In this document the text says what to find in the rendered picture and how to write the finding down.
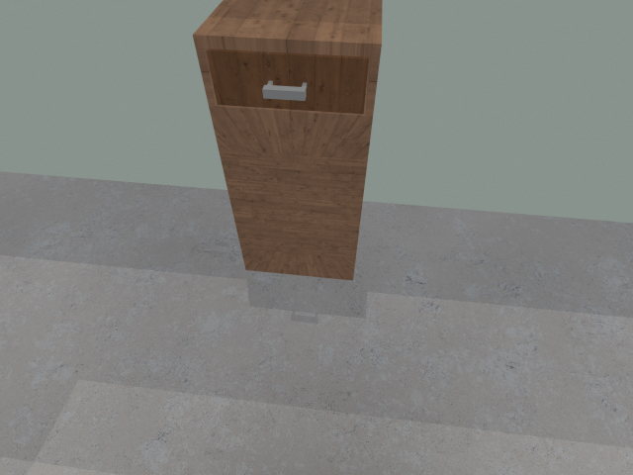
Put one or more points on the handle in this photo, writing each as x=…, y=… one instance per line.
x=271, y=91

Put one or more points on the drawer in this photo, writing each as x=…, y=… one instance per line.
x=335, y=83

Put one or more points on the cabinet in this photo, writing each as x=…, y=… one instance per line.
x=295, y=178

